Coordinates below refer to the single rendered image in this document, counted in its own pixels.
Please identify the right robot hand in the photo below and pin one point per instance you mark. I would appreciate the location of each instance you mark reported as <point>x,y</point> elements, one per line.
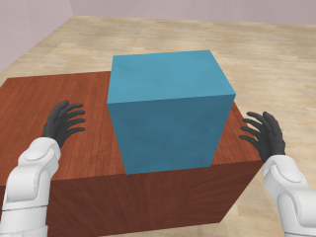
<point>268,133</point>

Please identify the left robot hand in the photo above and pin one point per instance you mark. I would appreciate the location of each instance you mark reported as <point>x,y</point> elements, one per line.
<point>58,122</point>

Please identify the right robot forearm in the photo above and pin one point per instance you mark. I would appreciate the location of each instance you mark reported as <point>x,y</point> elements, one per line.
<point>295,201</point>

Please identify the carton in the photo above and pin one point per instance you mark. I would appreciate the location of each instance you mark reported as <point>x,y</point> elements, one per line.
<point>168,109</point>

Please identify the left robot forearm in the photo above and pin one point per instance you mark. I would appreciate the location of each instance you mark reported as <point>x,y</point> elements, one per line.
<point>27,190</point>

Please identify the pedestal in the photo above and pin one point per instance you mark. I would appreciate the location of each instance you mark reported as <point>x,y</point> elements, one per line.
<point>90,194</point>

